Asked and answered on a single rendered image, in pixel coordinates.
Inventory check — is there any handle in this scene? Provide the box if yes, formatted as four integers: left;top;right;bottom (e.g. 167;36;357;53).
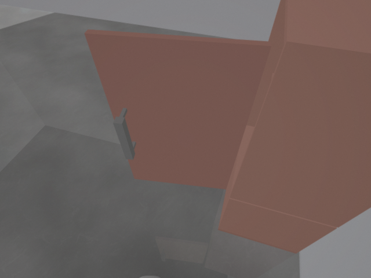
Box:
113;108;136;160

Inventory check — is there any cupboard door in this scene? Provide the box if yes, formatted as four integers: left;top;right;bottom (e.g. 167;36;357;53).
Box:
84;30;271;189

